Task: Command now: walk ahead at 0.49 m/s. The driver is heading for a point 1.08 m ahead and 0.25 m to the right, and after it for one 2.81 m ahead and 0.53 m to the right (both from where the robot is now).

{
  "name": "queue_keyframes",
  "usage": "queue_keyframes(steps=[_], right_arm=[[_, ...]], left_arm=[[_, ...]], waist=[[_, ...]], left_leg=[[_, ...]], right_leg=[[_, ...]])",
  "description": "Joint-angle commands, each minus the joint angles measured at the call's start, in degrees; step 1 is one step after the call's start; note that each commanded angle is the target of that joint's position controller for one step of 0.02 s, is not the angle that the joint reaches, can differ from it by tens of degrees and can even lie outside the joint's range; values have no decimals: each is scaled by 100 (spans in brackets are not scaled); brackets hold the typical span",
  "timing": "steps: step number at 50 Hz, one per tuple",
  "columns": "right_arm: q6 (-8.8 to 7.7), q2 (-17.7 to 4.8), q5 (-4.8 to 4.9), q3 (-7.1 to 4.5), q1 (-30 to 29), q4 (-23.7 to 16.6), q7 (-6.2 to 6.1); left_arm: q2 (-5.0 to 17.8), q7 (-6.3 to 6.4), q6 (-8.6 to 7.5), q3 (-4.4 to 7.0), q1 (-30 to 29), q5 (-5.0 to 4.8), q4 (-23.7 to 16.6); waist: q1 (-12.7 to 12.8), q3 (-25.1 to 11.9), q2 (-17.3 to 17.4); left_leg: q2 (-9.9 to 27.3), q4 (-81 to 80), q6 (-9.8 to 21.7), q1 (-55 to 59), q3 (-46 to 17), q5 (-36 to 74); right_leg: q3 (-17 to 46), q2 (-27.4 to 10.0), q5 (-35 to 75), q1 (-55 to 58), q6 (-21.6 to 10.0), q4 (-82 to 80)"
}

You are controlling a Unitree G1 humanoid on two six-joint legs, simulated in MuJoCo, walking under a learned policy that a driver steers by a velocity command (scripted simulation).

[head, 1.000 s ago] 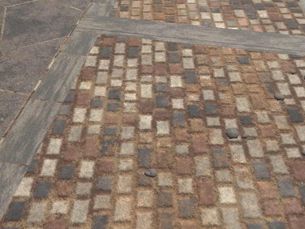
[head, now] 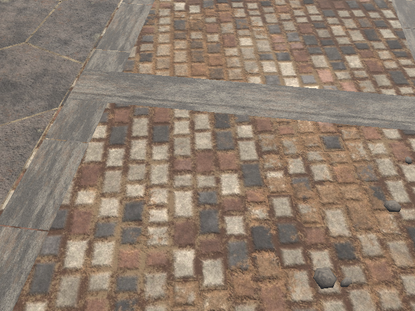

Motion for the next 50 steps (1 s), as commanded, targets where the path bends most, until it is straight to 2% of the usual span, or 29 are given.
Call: queue_keyframes(steps=[1,5,10,12,13,14,15,16,17,18,19,20,22,23,24,25,27,32,37,40,41,42,43,44,45,46,47,48,50], right_arm=[[-102,-759,9,-121,-236,-317,-113],[-26,-920,102,-148,229,-217,-198],[96,-976,153,-183,644,-27,-212],[158,-1046,157,-218,583,-20,-225],[190,-1083,151,-225,461,-46,-228],[221,-991,118,-188,372,-80,-225],[215,-757,29,-82,323,-224,-223],[82,-68,41,123,948,-279,-169],[-67,-433,137,48,828,-206,-146],[-151,-895,274,-75,338,-377,-123],[-158,-923,276,-86,-15,-471,-149],[-122,-840,187,-108,-208,-505,-181],[45,-635,130,-136,-29,-455,-208],[117,-555,106,-146,-62,-430,-231],[153,-418,111,-121,56,-472,-228],[170,-490,88,-130,-134,-534,-242],[183,-514,78,-166,-623,-670,-245],[115,-360,88,-117,-1636,-954,-166],[53,-408,150,-92,-2330,-1231,-25],[-7,-580,153,-151,-2115,-1249,50],[-19,-714,146,-226,-1712,-1147,42],[-17,-932,137,-362,-831,-861,12],[-9,-1333,86,-499,267,-599,-41],[31,-1817,29,-613,869,-452,-45],[25,-1331,49,-460,809,-488,-38],[0,-1050,74,-376,315,-556,-52],[-15,-867,70,-309,-244,-680,-55],[-40,-655,33,-255,-598,-706,-32],[-92,-453,-80,-201,-840,-635,-9]], left_arm=[[261,38,19,75,193,72,-242],[163,-35,-47,35,-740,16,-483],[255,-210,-100,18,-1427,-58,-768],[386,-266,-152,60,-1268,-59,-793],[500,-272,-175,122,-923,-52,-720],[722,-252,-188,256,-121,-44,-474],[1175,-205,-197,410,1065,3,-199],[1742,-212,-140,556,1730,62,-35],[1206,-225,-143,402,1717,52,-45],[904,-222,-155,294,1161,32,-149],[716,-226,-144,221,608,37,-291],[549,-260,-142,170,269,62,-332],[364,-302,-169,118,121,99,-270],[235,-326,-183,95,289,101,-172],[597,-291,-189,174,357,112,-103],[670,-260,-198,206,415,86,-72],[616,-186,-161,193,632,102,35],[750,-82,-90,210,1041,28,204],[788,-42,12,248,1401,-25,460],[896,-11,86,304,1250,-39,477],[940,-8,113,315,1122,-34,450],[851,-11,147,279,1030,-9,420],[683,-13,149,192,1030,64,296],[-55,-86,26,-22,1732,71,272],[226,-110,-123,31,1605,-44,379],[690,-119,-192,163,1063,-222,208],[738,-75,-189,180,715,-234,109],[684,-21,-135,219,545,-152,92],[430,25,66,254,877,-115,210]], waist=[[268,312,426],[-72,309,436],[-272,463,522],[-107,370,606],[125,186,660],[515,-277,596],[950,-1151,184],[795,-1915,-1310],[849,-2098,-1182],[727,-1284,-841],[547,-855,-376],[392,-475,-79],[112,-266,-225],[131,-191,-151],[-11,-195,-375],[31,-40,-204],[122,92,-23],[424,277,-86],[576,536,-133],[336,349,-243],[92,86,-314],[-328,-414,-254],[-704,-1216,176],[-442,-2019,1637],[-545,-2203,1497],[-464,-1316,1163],[-253,-807,719],[-76,-441,493],[252,-192,758]], left_leg=[[1599,-1171,981,-617,-1179,417],[1511,-1069,725,-117,-904,491],[1884,-647,643,832,-1031,342],[2014,-320,549,1075,-1107,673],[1955,80,465,1074,-1032,1402],[1656,1026,330,936,-786,2308],[1295,2710,113,2,-439,1857],[274,4944,-330,-2466,-101,-587],[318,5857,-249,-3200,-990,-2318],[654,6095,-116,-3612,-1053,-1960],[979,5901,-90,-3430,-879,-1426],[1158,5514,-116,-3224,-807,-1059],[1345,5026,-166,-2627,-794,-685],[1344,4988,-129,-2534,-701,-554],[1341,4796,-225,-2604,-696,-431],[1409,4543,-319,-2792,-720,-275],[1389,3927,-404,-3165,-693,186],[1172,2269,-424,-3009,-473,1299],[1055,1550,-270,-3113,-458,999],[880,1317,-59,-2498,-324,408],[684,1259,35,-1822,-150,294],[488,1197,178,-646,-2,344],[1233,1353,504,1144,-845,437],[2623,835,1427,3281,-3557,-625],[2800,148,1373,3307,-4564,-1053],[2661,76,1038,2527,-3662,-1003],[2488,-73,833,1580,-2827,-562],[2258,-302,693,806,-2244,-240],[1948,-527,531,-51,-1321,1194]], right_leg=[[8,-239,931,-102,155,-825],[-219,29,1759,101,202,-2483],[-244,189,1222,69,83,-3336],[-302,292,760,429,-80,-3571],[-436,442,608,974,-181,-3693],[-571,629,580,2015,-332,-3804],[208,-73,700,3754,-697,-3667],[2776,-1402,-232,5956,-1583,-4139],[3873,-1569,-578,6022,-1608,-4786],[3055,-1416,-438,5320,-1326,-4824],[2243,-1189,79,4500,-1175,-4932],[1715,-946,491,3778,-1107,-5161],[1078,-606,881,3070,-1002,-5501],[701,-368,1432,2938,-882,-5510],[750,-559,1510,2872,-1104,-5645],[711,-586,1562,2838,-1181,-5765],[506,-514,1613,3038,-1108,-5814],[94,-376,1432,3261,-906,-5908],[108,-692,1400,4044,-857,-5629],[94,-815,2283,4327,-722,-5145],[-9,-723,3216,4289,-644,-4681],[-224,-430,3880,4030,-508,-3682],[-469,-95,2886,2927,-305,-2041],[-523,969,-301,504,122,233],[463,987,-2091,-183,1,1065],[509,688,-1752,-608,-122,1305],[328,338,-1162,-445,-156,1052],[277,131,-749,-177,-145,696],[312,-1,-448,589,-80,318]])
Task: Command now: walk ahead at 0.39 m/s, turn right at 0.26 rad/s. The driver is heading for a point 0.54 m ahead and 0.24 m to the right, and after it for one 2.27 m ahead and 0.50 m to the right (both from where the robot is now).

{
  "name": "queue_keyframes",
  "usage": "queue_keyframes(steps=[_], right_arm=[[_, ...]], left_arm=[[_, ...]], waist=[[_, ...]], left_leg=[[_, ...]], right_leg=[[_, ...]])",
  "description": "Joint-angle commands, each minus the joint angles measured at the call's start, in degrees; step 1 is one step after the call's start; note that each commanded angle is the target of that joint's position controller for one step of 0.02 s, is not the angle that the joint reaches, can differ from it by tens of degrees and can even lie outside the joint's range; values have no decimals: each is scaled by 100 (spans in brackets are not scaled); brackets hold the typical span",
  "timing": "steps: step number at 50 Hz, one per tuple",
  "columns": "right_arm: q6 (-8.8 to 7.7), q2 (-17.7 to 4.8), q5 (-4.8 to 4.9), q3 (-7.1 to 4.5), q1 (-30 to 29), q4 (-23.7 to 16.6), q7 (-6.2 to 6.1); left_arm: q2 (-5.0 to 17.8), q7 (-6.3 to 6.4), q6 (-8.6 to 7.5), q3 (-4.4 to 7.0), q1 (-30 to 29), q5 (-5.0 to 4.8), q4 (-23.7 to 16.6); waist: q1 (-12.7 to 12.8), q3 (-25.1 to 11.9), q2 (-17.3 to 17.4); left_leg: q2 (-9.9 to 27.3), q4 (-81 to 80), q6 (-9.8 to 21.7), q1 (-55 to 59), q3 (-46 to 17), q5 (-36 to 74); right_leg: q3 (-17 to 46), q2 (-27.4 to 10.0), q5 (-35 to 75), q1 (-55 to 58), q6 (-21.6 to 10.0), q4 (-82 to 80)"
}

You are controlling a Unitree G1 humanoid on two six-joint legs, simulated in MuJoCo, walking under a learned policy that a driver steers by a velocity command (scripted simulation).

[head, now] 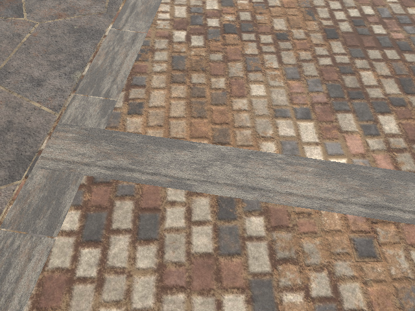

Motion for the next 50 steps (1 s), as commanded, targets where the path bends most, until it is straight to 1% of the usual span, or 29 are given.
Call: queue_keyframes(steps=[1,4,9,13,16,17,18,19,20,21,22,23,24,25,27,29,30,32,36,37,39,40,41,42,43,44,45,47,50], right_arm=[[-125,-410,-115,-70,53,-109,-4],[-116,-668,-148,-123,28,-42,-150],[95,-900,-60,-153,45,-50,-418],[309,-1034,60,-219,157,-9,-486],[456,-1127,155,-287,-33,-120,-530],[498,-1117,188,-293,-142,-185,-547],[519,-1048,170,-275,28,-192,-535],[479,-812,-42,-174,-7,-405,-484],[424,-498,-147,-60,280,-618,-388],[377,-778,-36,-125,140,-515,-279],[387,-854,127,-152,-159,-608,-261],[433,-793,90,-168,-245,-543,-321],[498,-913,-4,-221,-353,-564,-400],[554,-880,-28,-229,-325,-585,-413],[592,-719,-4,-201,-212,-585,-443],[595,-664,10,-179,-271,-608,-488],[589,-672,8,-174,-291,-625,-486],[559,-715,22,-180,-457,-707,-443],[357,-793,83,-211,-401,-757,-316],[298,-794,106,-221,-288,-736,-283],[200,-783,141,-260,295,-542,-240],[175,-993,93,-337,872,-352,-261],[186,-1280,11,-388,1275,-277,-299],[153,-1692,-210,-460,956,-433,-227],[94,-1447,-164,-431,485,-627,-264],[74,-1132,-36,-353,237,-693,-317],[78,-988,18,-306,207,-744,-335],[49,-935,-14,-265,454,-668,-359],[19,-876,-71,-239,884,-571,-325]], left_arm=[[249,76,119,146,506,5,-151],[242,102,227,189,236,80,-378],[91,-51,266,127,-650,155,-827],[227,-188,335,167,-1020,167,-1183],[399,-283,346,247,-878,154,-1362],[473,-298,318,300,-546,145,-1316],[777,-255,279,428,-51,172,-1232],[1430,-109,287,600,310,239,-1276],[1661,-73,296,587,120,345,-1444],[1220,-113,305,468,27,285,-1563],[1003,-106,296,405,-420,232,-1693],[896,-90,327,380,-720,136,-1735],[791,-50,366,347,-872,90,-1777],[816,-21,409,347,-926,143,-1810],[914,35,442,384,-889,219,-1870],[1016,96,451,423,-775,193,-1905],[1017,127,463,428,-746,156,-1926],[1041,173,488,425,-838,116,-2002],[1064,182,504,420,-775,127,-2055],[1052,176,512,413,-772,114,-2068],[939,184,550,368,-976,80,-2145],[731,184,554,310,-1121,73,-2237],[127,160,541,169,-869,53,-2189],[473,103,421,239,-1099,19,-2572],[845,57,355,315,-1124,43,-2526],[954,13,348,364,-931,70,-2377],[901,-9,363,373,-753,110,-2220],[681,-70,335,328,-825,137,-2202],[487,-102,329,268,-986,68,-2296]], waist=[[157,-311,716],[272,-186,659],[0,-248,615],[-143,-263,591],[4,-319,695],[195,-470,618],[408,-778,259],[442,-1246,-785],[16,-2001,-1574],[269,-2296,-679],[175,-1730,-323],[23,-1188,240],[-26,-966,170],[-129,-878,-41],[-163,-888,-346],[-89,-992,-406],[-60,-1114,-389],[-1,-1039,-640],[8,-895,-832],[-45,-860,-835],[-412,-696,-721],[-638,-649,-394],[-519,-856,840],[-334,-194,1691],[-172,200,1476],[-85,262,1293],[-57,142,1115],[-176,166,914],[-352,169,858]], left_leg=[[1486,-1443,739,667,-1044,2294],[1475,-1429,774,605,-331,3638],[1397,-1331,669,953,322,3480],[1713,-887,691,1686,312,3336],[1803,-88,519,1905,295,3798],[1647,532,365,1859,419,4009],[1242,1566,45,1541,580,3584],[716,3303,-372,161,677,1188],[-416,5050,-632,-1577,-64,-3178],[-92,5400,-515,-1712,-1073,-2979],[81,5280,-440,-1915,-1041,-2504],[272,4740,-465,-1922,-967,-2107],[373,4270,-491,-1767,-952,-1826],[319,4053,-518,-1425,-873,-1609],[173,3455,-599,-1218,-820,-1426],[114,2939,-687,-1190,-884,-1311],[126,2680,-703,-1120,-920,-1164],[84,2190,-708,-971,-876,-1005],[-49,1364,-570,-416,-774,-1218],[-73,1091,-488,-158,-731,-1247],[-8,-29,-253,855,-612,-745],[517,-529,-57,1776,-955,-874],[1872,-870,225,2418,-2337,-1915],[2585,-1623,863,1828,-4272,-3409],[2561,-1709,918,1571,-4093,-3605],[2242,-1698,671,1613,-3427,-3112],[1964,-1669,445,1684,-2836,-2529],[1713,-1745,323,1542,-1935,-1425],[1559,-1741,354,1610,-1083,-487]], right_leg=[[270,-392,412,-535,37,-2],[229,-270,987,-853,207,-547],[-268,-216,2128,-674,270,-2333],[-441,-140,1689,-800,177,-2906],[-665,85,917,-535,-69,-3260],[-813,285,1155,-51,-202,-3734],[-618,397,2348,883,-435,-4334],[1006,-725,5176,2209,-938,-4222],[3223,-1992,5916,3527,-2302,-4313],[2961,-1821,5003,3276,-2142,-4519],[2280,-1525,4212,2747,-1794,-4609],[1814,-1190,3384,2085,-1411,-4740],[1644,-994,2777,1610,-1239,-4865],[1525,-790,2482,1166,-1176,-4968],[1467,-620,2376,996,-1151,-5033],[1585,-622,2149,1098,-1136,-5010],[1668,-577,1286,1111,-1101,-5081],[1935,-486,-401,899,-1008,-5327],[2297,-467,-1271,698,-909,-5392],[2347,-440,-1396,604,-876,-5357],[2233,-165,-1635,18,-633,-5110],[1872,173,-1641,-808,-304,-4421],[772,850,-1415,-1544,13,-2320],[640,811,-1054,-2836,-46,-1622],[830,458,-524,-3012,-46,-1036],[791,391,-18,-3041,17,-829],[656,319,270,-2859,103,-637],[448,211,867,-2683,231,-227],[293,77,1416,-2678,349,-195]])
